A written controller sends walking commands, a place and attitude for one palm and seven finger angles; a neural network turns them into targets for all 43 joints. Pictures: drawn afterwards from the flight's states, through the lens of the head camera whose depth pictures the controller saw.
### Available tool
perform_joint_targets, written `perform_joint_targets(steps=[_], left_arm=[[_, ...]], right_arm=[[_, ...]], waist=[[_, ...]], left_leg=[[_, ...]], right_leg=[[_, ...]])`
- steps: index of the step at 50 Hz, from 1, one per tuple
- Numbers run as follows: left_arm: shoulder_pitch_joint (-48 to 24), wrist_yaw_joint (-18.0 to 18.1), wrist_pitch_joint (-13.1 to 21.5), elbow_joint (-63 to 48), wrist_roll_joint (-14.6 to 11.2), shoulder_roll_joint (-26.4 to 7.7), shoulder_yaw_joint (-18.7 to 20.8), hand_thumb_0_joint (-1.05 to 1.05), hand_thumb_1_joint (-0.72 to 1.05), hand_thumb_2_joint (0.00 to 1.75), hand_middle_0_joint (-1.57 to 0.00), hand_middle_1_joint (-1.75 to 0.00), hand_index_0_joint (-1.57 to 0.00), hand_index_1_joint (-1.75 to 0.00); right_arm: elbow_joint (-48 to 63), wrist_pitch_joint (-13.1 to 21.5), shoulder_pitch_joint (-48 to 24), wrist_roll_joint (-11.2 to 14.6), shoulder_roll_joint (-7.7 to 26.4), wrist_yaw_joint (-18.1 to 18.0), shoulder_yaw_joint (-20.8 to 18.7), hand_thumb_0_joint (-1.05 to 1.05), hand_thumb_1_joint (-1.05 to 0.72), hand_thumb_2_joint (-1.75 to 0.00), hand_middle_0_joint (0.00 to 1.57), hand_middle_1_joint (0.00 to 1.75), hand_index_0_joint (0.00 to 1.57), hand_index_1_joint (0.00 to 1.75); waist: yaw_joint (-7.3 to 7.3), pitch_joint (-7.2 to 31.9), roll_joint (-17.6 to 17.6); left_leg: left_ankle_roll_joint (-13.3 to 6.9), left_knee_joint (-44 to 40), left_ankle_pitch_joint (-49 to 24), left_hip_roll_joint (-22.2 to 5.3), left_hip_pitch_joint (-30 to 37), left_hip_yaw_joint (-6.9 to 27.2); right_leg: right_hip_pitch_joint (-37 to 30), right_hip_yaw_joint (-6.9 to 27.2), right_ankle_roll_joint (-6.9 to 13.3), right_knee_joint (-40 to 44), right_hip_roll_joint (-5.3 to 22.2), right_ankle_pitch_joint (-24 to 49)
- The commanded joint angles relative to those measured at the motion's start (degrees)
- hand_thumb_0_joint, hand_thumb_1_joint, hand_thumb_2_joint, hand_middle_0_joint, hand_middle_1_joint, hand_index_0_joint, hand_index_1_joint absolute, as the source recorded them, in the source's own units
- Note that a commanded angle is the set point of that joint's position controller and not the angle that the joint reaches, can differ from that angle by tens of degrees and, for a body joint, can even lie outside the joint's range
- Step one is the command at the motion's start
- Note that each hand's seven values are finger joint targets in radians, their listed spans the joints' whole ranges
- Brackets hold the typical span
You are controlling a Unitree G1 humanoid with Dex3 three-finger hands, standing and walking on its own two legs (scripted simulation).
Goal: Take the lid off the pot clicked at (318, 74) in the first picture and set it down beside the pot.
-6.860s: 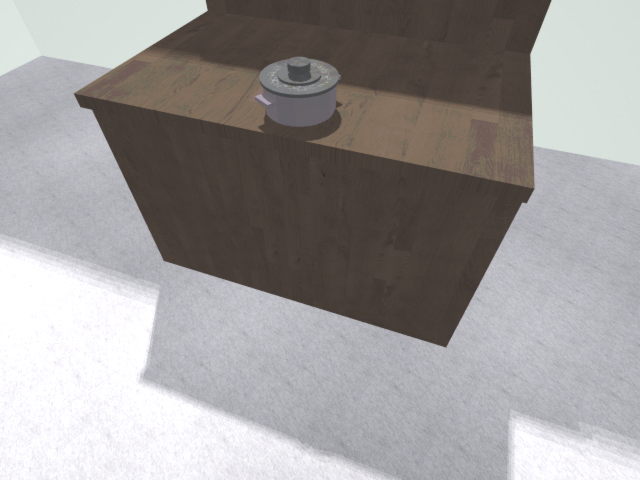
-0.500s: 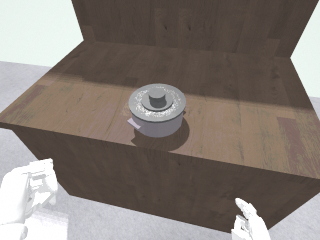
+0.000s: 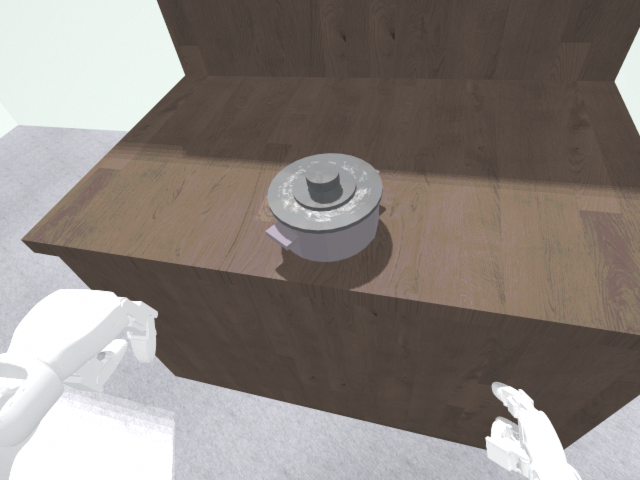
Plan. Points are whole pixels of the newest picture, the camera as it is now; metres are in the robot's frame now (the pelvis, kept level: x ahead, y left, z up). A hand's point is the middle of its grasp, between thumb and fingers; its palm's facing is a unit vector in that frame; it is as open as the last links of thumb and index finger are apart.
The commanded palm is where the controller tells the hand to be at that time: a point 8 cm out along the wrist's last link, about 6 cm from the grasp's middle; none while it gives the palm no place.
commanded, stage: reach forward and open the fingers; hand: left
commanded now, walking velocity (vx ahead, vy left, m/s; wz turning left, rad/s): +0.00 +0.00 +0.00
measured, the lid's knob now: (322, 177) +0.54 +0.07 +0.08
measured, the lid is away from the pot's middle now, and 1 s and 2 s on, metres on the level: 0.00 0.00 0.00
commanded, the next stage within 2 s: move the open hand above the knob in 0.58 s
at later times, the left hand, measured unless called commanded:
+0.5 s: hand (112, 297) +0.26 +0.26 +0.14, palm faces -0.14 +0.01 -0.99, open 9.8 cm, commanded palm +0.24 +0.26 +0.21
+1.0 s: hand (166, 247) +0.32 +0.22 +0.15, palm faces -0.18 +0.01 -0.98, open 10.1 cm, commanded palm +0.31 +0.21 +0.21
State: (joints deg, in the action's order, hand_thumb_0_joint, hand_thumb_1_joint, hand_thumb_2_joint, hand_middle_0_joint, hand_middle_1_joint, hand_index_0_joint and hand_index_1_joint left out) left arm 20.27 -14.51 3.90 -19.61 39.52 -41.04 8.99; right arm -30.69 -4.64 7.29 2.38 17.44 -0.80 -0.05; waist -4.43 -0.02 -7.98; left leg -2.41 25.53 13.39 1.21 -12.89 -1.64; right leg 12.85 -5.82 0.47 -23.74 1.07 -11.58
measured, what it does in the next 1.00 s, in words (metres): stands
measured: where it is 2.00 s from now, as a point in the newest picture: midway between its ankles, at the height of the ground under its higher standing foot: outside the picture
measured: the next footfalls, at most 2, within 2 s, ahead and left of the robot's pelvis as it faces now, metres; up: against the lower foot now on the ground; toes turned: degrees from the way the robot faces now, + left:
none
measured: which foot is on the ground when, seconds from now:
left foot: down 0.00-1.00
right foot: down 0.00-1.00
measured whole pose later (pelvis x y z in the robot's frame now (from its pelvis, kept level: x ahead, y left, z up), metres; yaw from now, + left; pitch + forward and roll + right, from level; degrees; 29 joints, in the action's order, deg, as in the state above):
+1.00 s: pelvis -0.02 +0.01 +0.00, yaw +0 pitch +0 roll +0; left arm -20.6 -23.5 -4.7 1.7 45.3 -36.4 -6.0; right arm -32.0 -6.1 7.4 3.4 16.9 1.7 1.3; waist -2.0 -0.8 -6.7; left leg -3.4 23.8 11.2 3.1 -12.4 -2.4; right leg 14.0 -4.9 0.0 -25.4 2.9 -11.0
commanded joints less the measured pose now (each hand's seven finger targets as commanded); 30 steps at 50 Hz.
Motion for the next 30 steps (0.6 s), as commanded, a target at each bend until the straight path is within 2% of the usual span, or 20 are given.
perform_joint_targets(steps=[1,2,3,5,7,8,10,12,13,14,16,17,18,19,22,23,24,27,28,30], left_arm=[[-10.5,1.5,2.2,-6.9,-0.7,-13.6,11.0,0.0,0.08,1.28,-0.99,-0.54,-0.99,-0.54],[-10.2,1.6,1.8,-7.2,-0.1,-14.3,12.0,0.0,0.05,1.29,-0.97,-0.51,-0.97,-0.51],[-14.8,1.2,2.1,-7.8,0.2,-14.3,10.4,0.0,0.02,1.29,-0.96,-0.47,-0.96,-0.47],[-15.4,1.2,1.6,-3.5,0.4,-13.7,9.9,0.0,-0.03,1.31,-0.94,-0.4,-0.94,-0.4],[-17.6,1.3,1.2,-4.0,0.8,-15.2,11.1,0.0,-0.09,1.33,-0.91,-0.33,-0.91,-0.33],[-23.2,0.7,1.4,-5.0,1.0,-14.3,8.3,0.0,-0.12,1.34,-0.9,-0.29,-0.9,-0.29],[-23.2,0.7,1.2,-2.8,0.8,-14.1,8.1,0.0,-0.18,1.36,-0.87,-0.22,-0.87,-0.22],[-23.7,0.8,1.0,-4.5,1.3,-15.5,9.8,0.0,-0.23,1.38,-0.85,-0.15,-0.85,-0.15],[-27.3,0.1,1.1,-4.0,2.0,-15.4,8.0,0.0,-0.26,1.39,-0.84,-0.12,-0.84,-0.12],[-26.6,0.1,0.6,-1.1,1.6,-14.0,7.4,0.0,-0.29,1.41,-0.83,-0.08,-0.83,-0.08],[-29.1,-0.1,-0.2,0.2,1.8,-14.3,6.9,0.0,-0.3,1.41,-0.83,-0.08,-0.83,-0.08],[-28.5,0.2,-0.6,-0.1,1.8,-14.3,7.9,0.0,-0.3,1.41,-0.83,-0.08,-0.83,-0.08],[-33.4,-0.6,-0.4,-1.3,2.5,-14.9,6.2,0.0,-0.3,1.41,-0.83,-0.08,-0.83,-0.08],[-32.5,-0.6,-0.9,1.2,2.1,-13.3,5.4,0.0,-0.3,1.41,-0.83,-0.08,-0.83,-0.08],[-33.4,-0.9,-2.0,2.2,2.6,-13.7,6.0,0.0,-0.3,1.42,-0.83,-0.08,-0.83,-0.08],[-38.8,-1.8,-2.0,1.1,3.2,-14.1,4.1,0.0,-0.3,1.43,-0.83,-0.08,-0.83,-0.08],[-38.8,-1.7,-2.2,2.6,2.8,-13.9,4.4,0.0,-0.3,1.43,-0.83,-0.08,-0.83,-0.08],[-39.0,-1.9,-2.7,3.0,3.2,-15.0,5.8,0.0,-0.31,1.44,-0.83,-0.08,-0.83,-0.08],[-43.8,-2.8,-2.8,2.6,3.9,-15.4,4.2,0.0,-0.31,1.44,-0.83,-0.08,-0.83,-0.08],[-43.4,-3.2,-3.2,5.1,3.5,-14.8,4.0,0.0,-0.31,1.44,-0.83,-0.08,-0.83,-0.08]], right_arm=[[8.5,3.3,-5.6,-0.4,5.0,0.2,-2.1,0.0,-0.9,-0.9,0.2,0.3,0.2,0.3],[8.9,3.5,-6.9,-0.1,5.1,0.8,-2.0,0.0,-0.9,-0.9,0.2,0.3,0.2,0.3],[8.7,3.2,-6.4,-0.3,4.8,1.0,-1.8,0.0,-0.9,-0.9,0.2,0.3,0.2,0.3],[8.0,2.9,-6.2,-0.2,5.2,1.0,-2.1,0.0,-0.9,-0.9,0.2,0.3,0.2,0.3],[8.8,3.2,-7.3,0.2,5.3,1.5,-1.9,0.0,-0.9,-0.9,0.2,0.3,0.2,0.3],[8.5,2.9,-7.4,0.0,4.8,1.3,-1.5,0.0,-0.9,-0.9,0.2,0.3,0.2,0.3],[8.3,3.0,-6.9,0.1,5.1,1.2,-1.9,0.0,-0.9,-0.9,0.2,0.3,0.2,0.3],[9.2,3.5,-7.7,0.4,5.1,1.8,-1.9,0.0,-0.9,-0.9,0.2,0.3,0.2,0.3],[8.6,3.3,-7.7,-0.1,4.7,1.8,-1.4,0.0,-0.9,-0.9,0.2,0.3,0.2,0.3],[8.4,3.0,-6.9,0.2,4.7,1.7,-1.8,0.0,-0.9,-0.9,0.2,0.3,0.2,0.3],[8.3,2.8,-7.1,0.3,5.1,1.7,-1.7,0.0,-0.9,-0.9,0.2,0.3,0.2,0.3],[9.1,3.0,-7.3,0.7,5.4,2.2,-1.8,0.0,-0.9,-0.9,0.2,0.3,0.2,0.3],[8.6,2.7,-8.0,0.3,5.0,2.1,-1.3,0.0,-0.9,-0.9,0.2,0.3,0.2,0.3],[8.7,2.7,-7.3,0.5,4.8,2.0,-1.6,0.0,-0.9,-0.9,0.2,0.3,0.2,0.3],[9.4,2.8,-7.4,0.7,5.4,2.2,-1.6,0.0,-0.9,-0.9,0.2,0.3,0.2,0.3],[8.7,2.4,-8.3,0.6,5.0,2.1,-1.1,0.0,-0.9,-0.9,0.2,0.3,0.2,0.3],[8.8,2.4,-7.4,0.6,4.9,1.9,-1.4,0.0,-0.9,-0.9,0.2,0.3,0.2,0.3],[9.2,2.8,-7.2,0.7,5.5,1.9,-1.4,0.0,-0.9,-0.9,0.2,0.3,0.2,0.3],[8.6,2.4,-7.9,0.5,5.1,1.9,-0.8,0.0,-0.9,-0.9,0.2,0.3,0.2,0.3],[8.5,2.4,-7.0,0.5,5.3,1.6,-1.2,0.0,-0.9,-0.9,0.2,0.3,0.2,0.3]], waist=[[0.84,10.5,4.3],[0.71,10.1,3.6],[0.98,11.7,3.7],[0.99,8.7,4.8],[0.79,8.9,2.8],[1.13,10.5,2.7],[0.93,9.2,3.0],[0.61,11.0,1.7],[0.6,12.3,2.1],[0.84,10.0,3.7],[0.72,8.2,3.0],[1.06,8.6,3.0],[0.9,11.1,2.6],[0.97,9.4,3.5],[1.27,8.9,2.7],[1.33,10.6,2.6],[1.25,9.5,4.0],[1.44,10.5,1.8],[1.45,12.4,2.5],[1.52,10.6,3.5]], left_leg=[[-0.5,-2.6,-14.4,0.1,5.5,2.5],[-0.4,-2.2,-15.0,0.0,5.8,2.7],[-0.3,-3.2,-13.7,0.3,4.8,2.7],[-0.3,-4.0,-11.5,0.1,3.9,2.6],[-0.2,-3.9,-11.2,0.1,4.6,3.0],[-0.2,-5.0,-10.2,0.2,4.2,3.2],[-0.2,-5.7,-8.7,-0.2,4.3,3.5],[-0.2,-4.9,-10.3,-0.1,5.8,4.1],[0.0,-6.1,-10.0,-0.2,5.0,4.4],[0.1,-6.1,-9.1,-0.6,4.7,4.3],[0.2,-7.2,-6.3,-0.7,3.8,4.6],[0.1,-6.0,-7.8,-0.6,4.8,5.0],[0.3,-7.5,-7.1,-0.8,4.5,5.3],[0.3,-7.2,-6.3,-1.0,4.4,5.2],[0.2,-6.5,-5.6,-0.7,4.7,5.7],[0.4,-8.1,-4.0,-1.1,4.4,6.1],[0.3,-7.6,-3.8,-1.0,4.0,5.7],[0.1,-5.9,-6.9,-0.5,5.3,5.8],[0.4,-7.3,-6.7,-0.8,5.1,6.1],[0.3,-6.8,-6.5,-0.8,4.6,5.6]], right_leg=[[-3.8,3.1,-0.9,4.3,0.6,10.1],[-4.0,3.6,-0.4,4.2,-0.1,10.9],[-4.7,3.0,-0.7,4.1,0.7,8.9],[-3.3,2.9,-0.6,4.6,0.4,6.8],[-3.9,3.3,0.1,4.2,-0.4,6.2],[-4.0,2.9,-0.2,4.3,0.2,4.4],[-3.5,2.8,-0.1,4.5,-0.1,2.8],[-4.6,3.2,0.5,3.5,-0.8,4.0],[-4.8,2.7,0.3,3.5,-0.2,3.3],[-3.8,2.6,0.2,3.7,-0.4,2.5],[-2.6,2.6,0.3,3.7,-0.4,0.7],[-2.9,2.7,0.8,2.9,-1.2,1.6],[-3.6,2.5,0.5,3.0,-0.5,1.3],[-2.8,2.6,0.4,2.9,-0.7,0.5],[-2.2,2.8,1.0,2.3,-1.3,0.3],[-2.4,2.6,0.6,2.4,-0.6,-0.1],[-2.5,2.7,0.6,2.5,-0.8,-0.7],[-2.5,3.1,1.2,1.9,-1.3,1.1],[-3.1,2.6,1.0,2.0,-0.7,1.3],[-2.4,2.7,0.9,2.4,-0.7,1.0]])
